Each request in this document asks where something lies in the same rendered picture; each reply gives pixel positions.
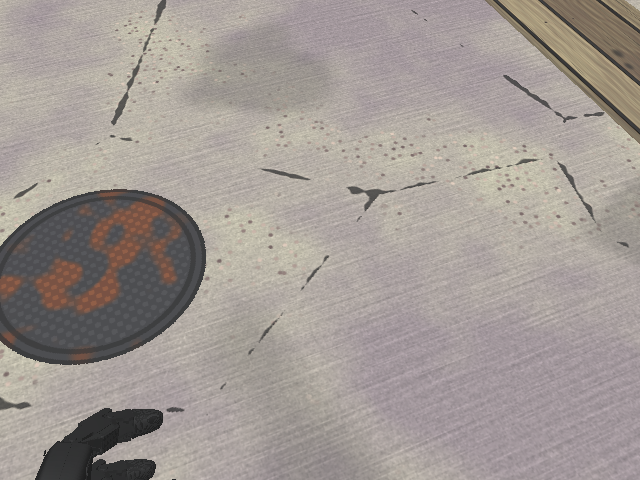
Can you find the robot left hand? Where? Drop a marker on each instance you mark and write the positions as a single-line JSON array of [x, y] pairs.
[[72, 458]]

